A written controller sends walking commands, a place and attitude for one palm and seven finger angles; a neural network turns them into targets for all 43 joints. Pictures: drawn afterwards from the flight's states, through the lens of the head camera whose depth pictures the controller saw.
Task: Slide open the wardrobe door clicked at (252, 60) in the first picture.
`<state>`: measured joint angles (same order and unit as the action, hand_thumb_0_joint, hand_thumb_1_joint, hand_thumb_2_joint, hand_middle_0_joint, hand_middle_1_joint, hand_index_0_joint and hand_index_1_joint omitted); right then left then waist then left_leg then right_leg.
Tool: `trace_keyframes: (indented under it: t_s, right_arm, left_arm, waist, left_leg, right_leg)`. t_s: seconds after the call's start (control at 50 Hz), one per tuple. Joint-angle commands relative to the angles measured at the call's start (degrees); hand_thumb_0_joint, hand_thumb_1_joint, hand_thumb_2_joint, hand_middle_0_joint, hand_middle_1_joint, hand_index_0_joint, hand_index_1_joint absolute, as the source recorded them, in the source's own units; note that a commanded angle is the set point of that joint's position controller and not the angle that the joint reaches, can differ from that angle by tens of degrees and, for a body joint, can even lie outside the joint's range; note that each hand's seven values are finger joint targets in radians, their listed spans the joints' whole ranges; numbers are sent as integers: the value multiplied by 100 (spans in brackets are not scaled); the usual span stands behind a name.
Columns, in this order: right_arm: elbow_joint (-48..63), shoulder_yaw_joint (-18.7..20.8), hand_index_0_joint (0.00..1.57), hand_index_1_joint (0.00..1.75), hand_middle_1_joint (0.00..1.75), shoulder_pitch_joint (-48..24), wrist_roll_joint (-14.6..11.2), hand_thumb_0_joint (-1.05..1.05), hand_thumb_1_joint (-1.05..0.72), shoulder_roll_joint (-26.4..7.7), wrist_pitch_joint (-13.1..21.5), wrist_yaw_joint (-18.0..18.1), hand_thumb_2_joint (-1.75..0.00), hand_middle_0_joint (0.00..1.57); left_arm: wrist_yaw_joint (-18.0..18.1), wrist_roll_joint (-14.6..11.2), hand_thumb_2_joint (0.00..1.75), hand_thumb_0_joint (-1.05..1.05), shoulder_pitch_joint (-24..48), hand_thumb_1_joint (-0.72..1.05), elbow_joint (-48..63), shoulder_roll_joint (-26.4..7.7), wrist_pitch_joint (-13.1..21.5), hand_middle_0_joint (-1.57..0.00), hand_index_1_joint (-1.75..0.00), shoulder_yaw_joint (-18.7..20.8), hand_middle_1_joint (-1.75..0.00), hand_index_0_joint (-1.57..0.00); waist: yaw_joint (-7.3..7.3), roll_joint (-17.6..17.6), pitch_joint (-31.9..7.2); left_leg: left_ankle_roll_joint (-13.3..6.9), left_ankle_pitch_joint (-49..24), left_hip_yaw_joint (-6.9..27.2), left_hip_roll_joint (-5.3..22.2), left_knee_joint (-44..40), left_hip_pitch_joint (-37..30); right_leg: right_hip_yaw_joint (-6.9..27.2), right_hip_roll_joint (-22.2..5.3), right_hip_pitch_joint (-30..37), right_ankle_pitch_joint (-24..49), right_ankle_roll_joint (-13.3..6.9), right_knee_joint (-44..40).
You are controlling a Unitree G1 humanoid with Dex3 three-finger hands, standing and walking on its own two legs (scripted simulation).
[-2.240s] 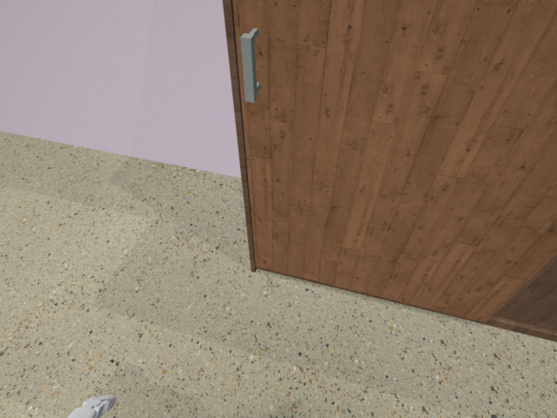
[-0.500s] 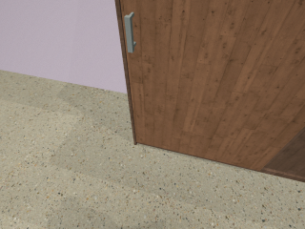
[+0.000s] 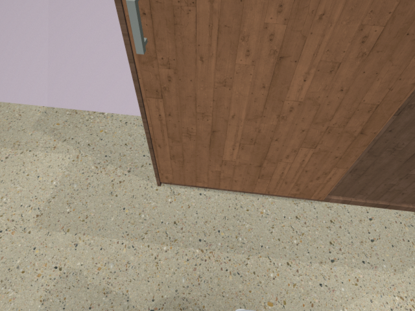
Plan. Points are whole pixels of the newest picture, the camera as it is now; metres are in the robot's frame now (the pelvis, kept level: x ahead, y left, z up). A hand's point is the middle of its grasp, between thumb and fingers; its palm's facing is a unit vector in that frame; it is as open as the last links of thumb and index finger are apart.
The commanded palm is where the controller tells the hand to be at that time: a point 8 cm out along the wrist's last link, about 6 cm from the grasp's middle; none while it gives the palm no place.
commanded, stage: take the last steps up to it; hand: left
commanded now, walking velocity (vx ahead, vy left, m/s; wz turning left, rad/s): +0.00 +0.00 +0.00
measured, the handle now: (139, 24) +0.78 +0.23 +0.15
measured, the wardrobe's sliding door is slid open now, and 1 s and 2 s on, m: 0.00 0.00 0.00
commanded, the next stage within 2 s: come to a stop and stand still in 0.88 s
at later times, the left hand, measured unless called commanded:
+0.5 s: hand out of the picture +0.00 +0.20 -0.17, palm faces +0.12 -0.98 -0.18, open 7.4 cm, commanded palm none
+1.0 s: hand (118, 219) +0.35 +0.25 -0.15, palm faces -0.02 -0.97 -0.23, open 7.4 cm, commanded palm none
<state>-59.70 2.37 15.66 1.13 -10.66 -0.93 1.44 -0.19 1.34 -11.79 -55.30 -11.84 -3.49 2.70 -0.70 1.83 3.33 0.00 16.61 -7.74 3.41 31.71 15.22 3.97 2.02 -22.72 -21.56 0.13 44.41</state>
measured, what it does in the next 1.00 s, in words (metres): walks ahead: left foot, then right foot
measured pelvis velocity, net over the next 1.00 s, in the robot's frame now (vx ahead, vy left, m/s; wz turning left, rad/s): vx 0.24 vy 0.07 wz -0.05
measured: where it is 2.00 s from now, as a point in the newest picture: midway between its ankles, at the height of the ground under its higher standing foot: (178, 305)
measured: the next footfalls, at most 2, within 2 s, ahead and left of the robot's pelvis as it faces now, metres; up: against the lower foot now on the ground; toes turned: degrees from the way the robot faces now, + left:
left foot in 0.56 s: +0.21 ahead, +0.19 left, +0.00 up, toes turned +7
right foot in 0.98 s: +0.35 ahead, -0.02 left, +0.00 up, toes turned -11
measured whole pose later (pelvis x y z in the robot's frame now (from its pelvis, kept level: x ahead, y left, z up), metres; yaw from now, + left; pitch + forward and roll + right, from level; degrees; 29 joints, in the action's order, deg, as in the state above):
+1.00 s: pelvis +0.24 +0.07 -0.01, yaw -3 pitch -1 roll +2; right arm -64.4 1.9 22.9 1.3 -7.3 1.8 0.3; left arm -0.2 2.3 -10.5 -55.8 -7.6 2.5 3.1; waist -0.8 -1.7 1.7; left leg -1.0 24.8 -9.9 0.6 35.1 7.7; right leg -7.0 -3.4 -22.1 -13.2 -2.4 35.8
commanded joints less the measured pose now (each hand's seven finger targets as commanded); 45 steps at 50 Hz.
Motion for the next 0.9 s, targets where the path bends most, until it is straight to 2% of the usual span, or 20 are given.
trace_keyframes:
  t_s: [0.0,0.06,0.08,0.1,0.12,0.14,0.18,0.26,0.4,0.46,0.48,0.5,0.52,0.54,0.56,0.6,0.66,0.7,0.78,0.88]
  right_arm:
    - [398,215,20,30,30,-192,56,0,-90,-970,198,112,-90,20]
    - [174,188,20,30,30,140,55,0,-90,-951,156,46,-90,20]
    - [103,171,20,30,30,281,20,0,-90,-790,145,4,-90,20]
    - [147,116,20,30,30,319,-34,0,-90,-478,154,-31,-90,20]
    - [418,73,20,30,30,-9,-33,0,-90,-311,159,-79,-90,20]
    - [557,118,20,30,30,-407,36,0,-90,-561,130,-118,-90,20]
    - [492,165,20,30,30,-442,57,0,-90,-532,121,-189,-90,20]
    - [358,165,20,30,30,-40,59,0,-90,-353,129,-296,-90,20]
    - [705,149,20,30,30,-582,-3,0,-90,-219,192,-402,-90,20]
    - [693,133,20,30,30,-378,-29,0,-90,-203,285,-403,-90,20]
    - [535,141,20,30,30,43,-15,0,-90,-271,324,-371,-90,20]
    - [301,190,20,30,30,754,2,0,-90,-507,371,-301,-90,20]
    - [89,325,20,30,30,1508,75,0,-90,-1087,418,-209,-90,20]
    - [7,416,20,30,30,1989,33,0,-90,-1510,390,-133,-90,20]
    - [12,367,20,30,30,1829,21,0,-90,-1468,312,-76,-90,20]
    - [176,181,20,30,30,926,18,0,-90,-843,359,-40,-90,20]
    - [213,51,20,30,30,513,7,0,-90,-425,503,-10,-90,20]
    - [152,66,20,30,30,484,3,0,-90,-389,535,7,-90,20]
    - [41,88,20,30,30,586,15,0,-90,-410,532,7,-90,20]
    - [-148,108,20,30,30,753,38,0,-90,-458,461,-8,-90,20]
  left_arm:
    - [46,11,90,0,-140,90,357,-284,134,-20,-30,133,-30,-20]
    - [19,15,90,0,-642,90,111,-73,313,-20,-30,39,-30,-20]
    - [37,36,90,0,-799,90,-9,-184,364,-20,-30,47,-30,-20]
    - [88,60,90,0,-1075,90,-132,-495,432,-20,-30,96,-30,-20]
    - [135,56,90,0,-1354,90,-179,-1004,462,-20,-30,196,-30,-20]
    - [167,18,90,0,-1565,90,-213,-1096,462,-20,-30,209,-30,-20]
    - [186,33,90,0,-1299,90,-233,-914,537,-20,-30,221,-30,-20]
    - [174,32,90,0,-1001,90,-192,-649,697,-20,-30,170,-30,-20]
    - [170,73,90,0,-1402,90,-465,-731,766,-20,-30,227,-30,-20]
    - [177,104,90,0,-1288,90,-489,-770,729,-20,-30,274,-30,-20]
    - [171,94,90,0,-1239,90,-504,-756,700,-20,-30,278,-30,-20]
    - [155,75,90,0,-1274,90,-516,-612,678,-20,-30,255,-30,-20]
    - [112,12,90,0,-1542,90,-490,-304,648,-20,-30,186,-30,-20]
    - [89,0,90,0,-1339,90,-261,-44,623,-20,-30,113,-30,-20]
    - [100,14,90,0,-967,90,-119,-52,612,-20,-30,127,-30,-20]
    - [55,28,90,0,-747,90,-216,-82,610,-20,-30,154,-30,-20]
    - [-18,71,90,0,-996,90,-388,40,522,-20,-30,151,-30,-20]
    - [-10,60,90,0,-1087,90,-367,141,438,-20,-30,135,-30,-20]
    - [-15,51,90,0,-550,90,-104,138,388,-20,-30,116,-30,-20]
    - [10,61,90,0,-299,90,62,161,480,-20,-30,108,-30,-20]
  waist:
    - [109,-990,-287]
    - [198,-928,-605]
    - [227,-579,-538]
    - [321,321,-501]
    - [501,1402,-38]
    - [631,672,237]
    - [462,826,641]
    - [113,529,450]
    - [282,680,378]
    - [180,668,285]
    - [3,532,138]
    - [-255,12,-237]
    - [-471,-1460,-874]
    - [-561,-2489,-957]
    - [-554,-1949,-630]
    - [-260,-1247,-159]
    - [99,-649,58]
    - [207,-685,28]
    - [184,-538,245]
    - [161,-383,193]
  left_leg:
    - [-947,-1748,1159,1556,-1280,-364]
    - [-533,-623,647,1030,-600,-395]
    - [-321,176,446,740,-270,-2]
    - [-81,953,117,323,600,889]
    - [128,1686,-53,-75,1477,1995]
    - [89,1600,412,98,2078,2161]
    - [32,907,677,193,2710,2383]
    - [123,-151,597,265,2614,2036]
    - [126,-367,417,245,1164,1631]
    - [14,-140,261,103,381,676]
    - [-11,-318,134,-28,-50,-53]
    - [-44,-277,157,-109,-409,-1036]
    - [-285,-101,1194,782,-692,-2173]
    - [-690,19,2911,1818,-1473,-2416]
    - [-901,423,3136,1991,-1899,-1950]
    - [-890,565,2434,1645,-1940,-1002]
    - [-852,-546,1481,1230,-2055,-198]
    - [-975,-821,1179,1179,-2130,-225]
    - [-1146,-1039,987,1250,-2213,-305]
    - [-1026,-1330,799,1218,-1556,-310]
  right_leg:
    - [-394,-324,-162,-640,58,596]
    - [-910,-189,1017,227,46,-1450]
    - [-738,-280,1521,548,4,-2048]
    - [378,-1072,2165,192,-266,-2539]
    - [2177,-2236,2143,-393,-851,-3310]
    - [2463,-2628,1818,-906,-1235,-3607]
    - [2302,-2345,1329,-1479,-1176,-3776]
    - [813,-1938,1254,-55,-905,-3599]
    - [151,-1987,1469,481,-730,-3440]
    - [-53,-1960,1194,719,-632,-2983]
    - [-303,-1756,956,797,-513,-2519]
    - [-623,-1421,745,1202,-388,-1441]
    - [-1133,-809,-14,310,-189,231]
    - [-1138,-248,-1194,-1482,-20,1875]
    - [-613,-468,-1504,-1306,-151,2599]
    - [-522,-893,-1582,-328,-205,2984]
    - [-594,-987,-985,308,-102,2508]
    - [-660,-987,-920,412,-38,2008]
    - [-708,-1018,-767,586,33,715]
    - [-979,-686,271,768,-22,-766]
